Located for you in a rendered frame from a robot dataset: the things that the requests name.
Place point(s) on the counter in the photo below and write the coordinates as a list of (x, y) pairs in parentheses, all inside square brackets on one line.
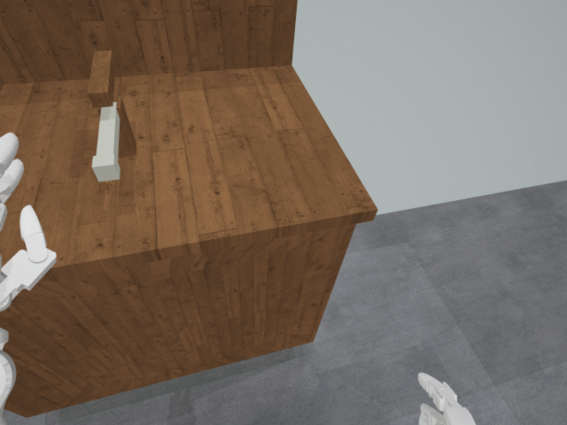
[(222, 239)]

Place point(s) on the left robot hand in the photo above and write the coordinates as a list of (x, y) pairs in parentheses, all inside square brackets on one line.
[(26, 268)]

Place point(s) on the tap lever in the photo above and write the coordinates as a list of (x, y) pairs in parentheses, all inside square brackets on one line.
[(105, 163)]

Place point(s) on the right robot hand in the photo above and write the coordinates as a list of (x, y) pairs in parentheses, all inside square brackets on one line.
[(445, 400)]

